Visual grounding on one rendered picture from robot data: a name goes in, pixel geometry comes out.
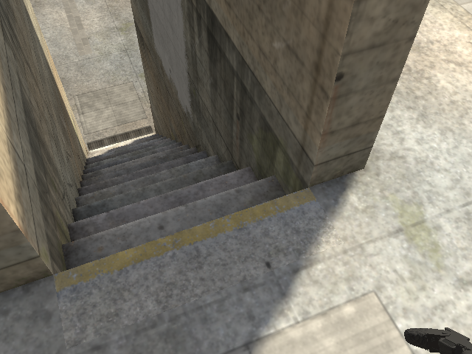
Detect stairs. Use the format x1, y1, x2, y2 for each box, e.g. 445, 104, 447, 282
62, 133, 286, 270

